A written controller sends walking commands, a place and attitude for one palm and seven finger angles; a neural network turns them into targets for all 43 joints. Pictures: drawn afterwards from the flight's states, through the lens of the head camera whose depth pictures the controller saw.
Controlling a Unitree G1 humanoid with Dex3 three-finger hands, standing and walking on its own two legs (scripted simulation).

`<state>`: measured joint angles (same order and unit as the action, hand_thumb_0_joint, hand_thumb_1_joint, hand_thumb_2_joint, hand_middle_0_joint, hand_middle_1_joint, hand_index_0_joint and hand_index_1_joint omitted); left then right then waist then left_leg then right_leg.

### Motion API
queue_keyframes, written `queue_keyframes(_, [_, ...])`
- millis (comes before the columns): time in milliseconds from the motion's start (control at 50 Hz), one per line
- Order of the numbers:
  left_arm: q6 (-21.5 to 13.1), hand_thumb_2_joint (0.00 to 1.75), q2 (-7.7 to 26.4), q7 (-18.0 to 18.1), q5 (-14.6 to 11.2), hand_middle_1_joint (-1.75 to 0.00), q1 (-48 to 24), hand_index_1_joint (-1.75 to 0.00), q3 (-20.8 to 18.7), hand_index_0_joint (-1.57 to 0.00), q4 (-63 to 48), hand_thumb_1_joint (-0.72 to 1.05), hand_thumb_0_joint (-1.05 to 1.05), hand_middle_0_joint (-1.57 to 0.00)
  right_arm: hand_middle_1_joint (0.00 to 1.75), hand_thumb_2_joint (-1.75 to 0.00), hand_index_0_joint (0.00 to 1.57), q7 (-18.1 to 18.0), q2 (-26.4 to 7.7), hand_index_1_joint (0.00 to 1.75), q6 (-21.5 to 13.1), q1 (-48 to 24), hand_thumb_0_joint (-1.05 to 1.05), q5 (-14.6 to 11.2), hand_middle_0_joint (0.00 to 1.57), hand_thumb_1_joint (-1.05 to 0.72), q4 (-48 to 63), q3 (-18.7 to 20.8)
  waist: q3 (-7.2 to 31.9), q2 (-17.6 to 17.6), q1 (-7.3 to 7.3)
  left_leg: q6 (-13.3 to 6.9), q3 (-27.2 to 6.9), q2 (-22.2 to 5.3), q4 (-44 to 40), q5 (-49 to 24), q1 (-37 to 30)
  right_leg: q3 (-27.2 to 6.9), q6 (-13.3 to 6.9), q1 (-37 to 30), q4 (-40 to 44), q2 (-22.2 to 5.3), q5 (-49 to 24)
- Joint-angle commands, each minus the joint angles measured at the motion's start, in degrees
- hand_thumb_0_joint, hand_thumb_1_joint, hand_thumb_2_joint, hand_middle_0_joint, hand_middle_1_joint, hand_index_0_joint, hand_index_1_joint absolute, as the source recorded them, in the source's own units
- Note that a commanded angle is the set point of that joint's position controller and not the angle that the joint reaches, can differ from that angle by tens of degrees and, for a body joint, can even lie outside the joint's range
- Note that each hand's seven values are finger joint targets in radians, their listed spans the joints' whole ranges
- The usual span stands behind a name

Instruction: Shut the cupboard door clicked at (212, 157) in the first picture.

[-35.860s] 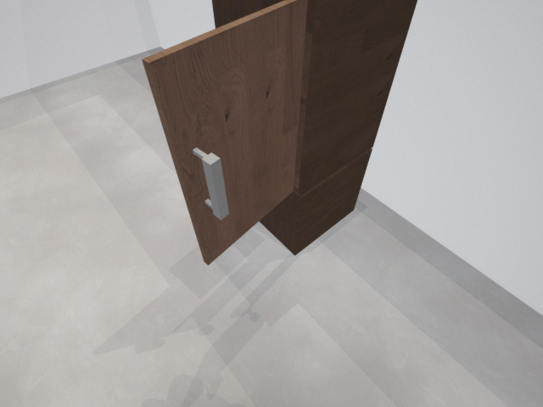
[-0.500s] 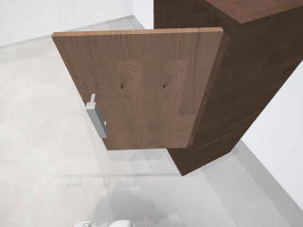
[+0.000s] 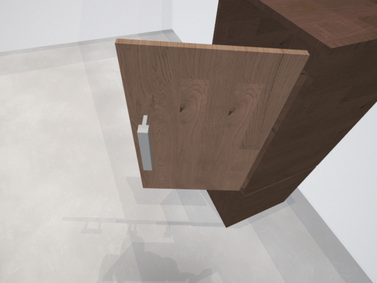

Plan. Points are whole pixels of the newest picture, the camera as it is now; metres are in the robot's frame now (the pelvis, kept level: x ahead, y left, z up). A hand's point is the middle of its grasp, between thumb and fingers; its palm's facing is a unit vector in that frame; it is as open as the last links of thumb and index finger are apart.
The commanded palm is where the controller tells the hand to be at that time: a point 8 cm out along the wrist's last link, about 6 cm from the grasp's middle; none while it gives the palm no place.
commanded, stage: come to a stop and stand still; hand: left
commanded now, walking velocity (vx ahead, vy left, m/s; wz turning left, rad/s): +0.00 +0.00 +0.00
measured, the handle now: (146, 143) +0.46 +0.16 -0.03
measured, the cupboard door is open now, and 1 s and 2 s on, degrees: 66 66 66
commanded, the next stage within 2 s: look again from close up in 0.62 s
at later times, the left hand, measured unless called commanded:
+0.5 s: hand out of the picture -0.03 +0.12 -0.18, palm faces +0.00 -0.99 -0.14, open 7.3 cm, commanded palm none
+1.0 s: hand out of the picture -0.01 +0.14 -0.19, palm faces +0.02 -0.98 -0.18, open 7.4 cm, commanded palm none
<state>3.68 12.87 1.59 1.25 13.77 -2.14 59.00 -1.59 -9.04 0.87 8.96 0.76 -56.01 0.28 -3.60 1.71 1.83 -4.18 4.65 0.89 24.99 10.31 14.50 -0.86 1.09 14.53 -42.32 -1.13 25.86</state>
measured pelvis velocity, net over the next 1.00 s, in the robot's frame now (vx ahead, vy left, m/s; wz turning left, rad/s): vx -0.01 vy -0.02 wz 0.00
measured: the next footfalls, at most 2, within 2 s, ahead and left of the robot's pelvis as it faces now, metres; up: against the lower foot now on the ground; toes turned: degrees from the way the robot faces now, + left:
right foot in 0.08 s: +0.03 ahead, -0.12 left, +0.00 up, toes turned +1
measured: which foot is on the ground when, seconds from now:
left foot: down 0.00-1.00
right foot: up 0.00-0.06, down 0.08-1.00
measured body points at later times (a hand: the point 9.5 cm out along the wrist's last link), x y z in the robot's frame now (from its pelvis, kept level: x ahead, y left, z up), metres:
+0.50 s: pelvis -0.02 -0.03 +0.00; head -0.01 -0.02 +0.45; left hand -0.03 +0.18 -0.17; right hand -0.09 -0.25 -0.15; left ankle +0.04 +0.07 -0.74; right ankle -0.06 -0.15 -0.74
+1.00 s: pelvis -0.01 -0.02 -0.01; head -0.01 -0.02 +0.44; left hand -0.01 +0.19 -0.17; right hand +0.04 -0.26 -0.16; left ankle +0.04 +0.07 -0.74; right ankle -0.06 -0.15 -0.74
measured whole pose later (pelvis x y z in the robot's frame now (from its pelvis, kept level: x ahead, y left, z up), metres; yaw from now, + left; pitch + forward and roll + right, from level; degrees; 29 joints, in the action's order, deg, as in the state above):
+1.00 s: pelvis -0.01 -0.02 -0.01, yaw +0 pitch -2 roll +0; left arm -1.3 8.2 3.0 1.3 19.2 1.2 60.2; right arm -1.2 -9.5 -0.6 14.1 0.6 -59.2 0.5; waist -0.7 0.8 -0.1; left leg -1.7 4.0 -0.5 30.8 12.8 16.4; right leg -0.4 -0.1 6.8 -29.1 0.4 20.6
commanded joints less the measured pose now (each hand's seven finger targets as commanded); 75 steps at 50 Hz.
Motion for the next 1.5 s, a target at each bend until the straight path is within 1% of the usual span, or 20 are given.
queue_keyframes(0, [-1.9, 0.90, 2.2, 0.2, -0.3, -0.30, 4.9, -0.30, 0.0, -0.20, -0.6, 0.90, 0.00, -0.20, 0.30, -0.90, 0.20, -0.4, -10.0, 0.30, -0.8, 3.6, 0.00, -0.4, 0.20, -0.90, -0.2, 2.7, 5.9, -6.6, -0.89, -1.8, -13.5, -12.7, -9.1, -0.3, -3.0, 0.4, -0.9, -6.0, 17.3, -0.8, -9.9])
queue_keyframes(80, [-3.0, 0.90, 4.7, 0.3, -0.2, -0.30, 4.7, -0.30, 0.2, -0.20, 0.6, 0.90, 0.00, -0.20, 0.30, -0.90, 0.20, 0.7, -7.3, 0.30, -0.9, 5.6, 0.00, -0.6, 0.20, -0.90, -1.9, 2.3, 3.8, -5.4, -2.45, 3.7, -9.2, -5.4, -8.4, 3.5, -5.1, -5.5, -3.6, -2.1, 23.0, -5.7, -11.0])
queue_keyframes(120, [-4.1, 0.90, 3.0, 0.4, -0.4, -0.30, 3.3, -0.30, 0.7, -0.20, 1.5, 0.90, 0.00, -0.20, 0.30, -0.90, 0.20, 0.4, -6.8, 0.30, -1.1, 6.9, 0.00, -0.5, 0.20, -0.90, -3.3, 2.2, 3.6, 7.3, -2.97, 3.2, -7.1, -6.0, -5.4, -1.2, -7.5, -5.7, -3.2, -1.0, 25.1, -5.5, -12.8])
queue_keyframes(140, [-4.2, 0.90, 2.7, 0.4, -0.4, -0.30, 2.7, -0.30, 0.9, -0.20, 1.5, 0.90, 0.00, -0.20, 0.30, -0.90, 0.20, 0.5, -7.0, 0.30, -1.2, 7.5, 0.00, -0.5, 0.20, -0.90, -4.3, 2.1, 2.3, 7.6, -3.25, 3.3, -6.9, -6.0, -5.6, -1.6, -7.9, -6.0, -3.1, 0.3, 25.8, -5.7, -11.8])
queue_keyframes(300, [-3.5, 0.90, 1.3, 0.6, -0.7, -0.30, 5.5, -0.30, 1.1, -0.20, 3.3, 0.90, 0.00, -0.20, 0.30, -0.90, 0.20, 0.2, -5.6, 0.30, -0.5, 11.0, 0.00, -0.1, 0.20, -0.90, -7.7, 1.2, -4.5, -1.8, -2.64, 3.7, -7.3, -5.9, -8.6, 6.9, -3.5, -5.9, -3.1, 3.2, 27.1, -4.3, -2.8])
queue_keyframes(680, [-4.3, 0.90, -2.2, 0.9, -0.9, -0.30, 8.6, -0.30, 1.3, -0.20, 5.1, 0.90, 0.00, -0.20, 0.30, -0.90, 0.20, -0.6, -3.1, 0.30, -1.3, 13.5, 0.00, -0.3, 0.20, -0.90, -8.8, 1.2, -1.2, -0.1, -2.55, 3.3, -6.9, -6.8, -5.7, -1.8, -5.4, -5.5, -3.4, 0.2, 25.4, -3.9, -12.2])
queue_keyframes(700, [-6.3, 0.90, -0.3, 2.6, 0.7, -0.30, 11.8, -0.30, 2.1, -0.20, 5.3, 0.90, 0.00, -0.20, 0.30, -0.90, 0.20, 0.4, -4.7, 0.30, -2.6, 6.1, 0.00, -0.3, 0.20, -0.90, -4.5, 0.8, -2.1, -5.8, -0.15, 4.4, -5.3, -6.7, 6.6, -6.4, -1.9, -7.6, -3.1, 1.2, 25.5, -6.1, -25.4])
queue_keyframes(720, [-7.1, 0.90, 2.3, 2.7, 0.2, -0.30, 11.2, -0.30, 1.5, -0.20, 3.7, 0.90, 0.00, -0.20, 0.30, -0.90, 0.20, 0.3, -3.2, 0.30, -2.8, 7.2, 0.00, -0.1, 0.20, -0.90, -2.2, 0.3, 0.6, -5.5, -2.89, 4.7, -5.6, -5.5, 5.7, -6.7, -2.5, -8.8, -3.7, -1.9, 22.8, -9.1, -45.5])
queue_keyframes(760, [-7.3, 0.90, 0.1, 2.3, -0.5, -0.30, 10.6, -0.30, 2.0, -0.20, 2.4, 0.90, 0.00, -0.20, 0.30, -0.90, 0.20, 0.0, -2.8, 0.30, -3.2, 12.2, 0.00, 0.1, 0.20, -0.90, -2.8, 0.5, 10.1, 1.9, -3.35, 2.9, -5.9, -6.0, 4.5, -8.6, -4.9, -4.9, -4.0, -8.5, 17.0, -6.4, -43.0])
queue_keyframes(900, [-5.8, 0.90, 0.6, 1.7, -0.2, -0.30, 9.6, -0.30, 2.2, -0.20, -0.4, 0.90, 0.00, -0.20, 0.30, -0.90, 0.20, 0.4, -5.4, 0.30, -2.1, 7.9, 0.00, 0.0, 0.20, -0.90, -0.8, 1.1, -2.2, -0.3, -2.46, 2.4, -7.3, -5.9, 0.9, -1.7, -1.1, -5.1, -4.2, 2.2, 20.2, -3.6, -14.0])
queue_keyframes(1240, [-5.1, 0.90, 4.9, 1.0, -0.2, -0.30, 8.0, -0.30, 2.0, -0.20, -2.5, 0.90, 0.00, -0.20, 0.30, -0.90, 0.20, 0.7, -9.5, 0.30, -2.5, 4.1, 0.00, -0.2, 0.20, -0.90, -0.4, 1.0, 1.6, -1.5, -1.75, 1.7, -8.5, -6.6, -2.2, -4.2, -3.2, -3.9, -2.9, -1.5, 21.1, -3.8, -15.2])
queue_keyframes(1260, [-5.7, 0.90, 3.1, 2.8, 0.7, -0.30, 9.7, -0.30, 2.4, -0.20, -1.7, 0.90, 0.00, -0.20, 0.30, -0.90, 0.20, 0.7, -9.7, 0.30, -2.5, 1.7, 0.00, -0.3, 0.20, -0.90, 2.7, 0.7, -4.4, -6.3, -0.96, 3.1, -5.5, -7.6, 6.7, -7.2, -1.8, -6.9, -2.4, 4.4, 22.9, -5.7, -20.9])
queue_keyframes(1280, [-20.6, 0.90, 37.9, 4.1, -6.7, -0.30, -40.9, -0.30, -23.9, -0.20, -97.2, 0.90, 0.00, -0.20, 0.30, -0.90, 0.20, -3.4, -19.1, 0.30, -12.5, 6.7, 0.00, -2.5, 0.20, -0.90, 17.4, 3.2, 17.4, -11.2, -10.32, 3.2, -9.9, -4.9, 6.8, -16.0, -23.5, 4.3, -3.4, 6.8, 8.1, -0.1, -27.5])
queue_keyframes(1300, [-16.5, 0.90, 6.6, 3.7, -8.2, -0.32, 2.3, -0.32, -0.2, -0.22, -77.5, 0.90, 0.00, -0.22, 0.30, -0.90, 0.20, -4.7, -12.4, 0.30, -17.2, 2.8, 0.00, -4.8, 0.20, -0.90, 18.0, -0.1, 29.7, -22.9, -2.90, 5.4, -13.0, -8.4, 5.6, -23.3, -28.9, 7.0, -2.2, 10.7, -1.9, 1.7, -12.1])
queue_keyframes(1320, [-9.2, 0.90, -3.4, 3.3, -10.8, -0.34, 17.5, -0.34, 3.9, -0.24, -71.8, 0.90, 0.00, -0.24, 0.30, -0.90, 0.20, -3.4, -10.7, 0.30, -19.5, 2.5, 0.00, -3.6, 0.20, -0.90, 18.2, 0.6, 27.3, -19.2, -2.00, 7.1, -13.4, -7.9, 0.4, -21.1, -19.3, 6.2, -2.3, 10.8, -4.8, 2.8, -6.2])
queue_keyframes(1340, [-9.6, 0.90, -3.3, 3.6, -10.2, -0.36, 6.6, -0.36, 4.3, -0.25, -69.4, 0.90, 0.00, -0.25, 0.30, -0.90, 0.20, -1.8, -10.9, 0.30, -20.7, 3.0, 0.00, -3.8, 0.20, -0.90, 18.1, 0.6, 12.5, -9.4, -5.88, 5.9, -13.7, -6.5, -0.4, -6.5, -6.3, 5.6, -1.8, 16.7, -4.6, 2.1, -3.8])
queue_keyframes(1380, [-15.3, 0.90, -2.2, 2.6, -10.2, -0.40, 5.9, -0.40, 0.1, -0.29, -59.2, 0.90, 0.00, -0.29, 0.30, -0.90, 0.20, -0.4, -12.5, 0.30, -21.7, 1.3, 0.00, -2.5, 0.20, -0.90, 20.2, 2.3, -0.5, -2.1, -6.00, 5.1, -13.1, -2.9, 6.0, 19.2, 12.0, 7.4, -2.5, 23.3, 2.0, 1.9, -0.7])
queue_keyframes(1400, [-19.8, 0.90, -2.9, 1.0, -11.1, -0.42, 11.1, -0.42, -2.1, -0.31, -52.1, 0.90, 0.00, -0.31, 0.30, -0.90, 0.20, 0.0, -12.1, 0.30, -21.7, 0.5, 0.00, -2.0, 0.20, -0.90, 21.2, 2.4, -0.9, 4.4, -4.74, 5.1, -11.8, -1.4, 11.8, 21.5, 18.1, 7.6, -2.6, 28.2, 2.0, 2.0, 4.2])
queue_keyframes(1440, [-30.3, 0.90, -2.1, -5.6, -14.1, -0.46, 17.0, -0.46, -5.7, -0.35, -47.1, 0.90, 0.00, -0.35, 0.30, -0.90, 0.20, 1.6, -12.1, 0.30, -22.0, -0.9, 0.00, -1.1, 0.20, -0.90, 24.2, 3.0, 8.7, 4.3, -0.59, 5.3, -8.1, 0.4, 23.1, 17.5, 25.6, 4.9, -3.6, 32.7, -4.1, 1.1, 8.7])
queue_keyframes(1480, [-40.8, 0.90, -2.6, -14.2, -16.6, -0.50, 15.9, -0.50, -3.2, -0.38, -47.3, 0.90, 0.00, -0.38, 0.30, -0.90, 0.20, 2.5, -12.5, 0.30, -22.0, -2.9, 0.00, -0.8, 0.20, -0.90, 26.9, 3.9, 9.5, 12.3, -0.10, 5.5, -6.2, 0.5, 31.9, 20.9, 36.8, -0.7, -3.9, 38.0, -7.9, 0.4, 19.7])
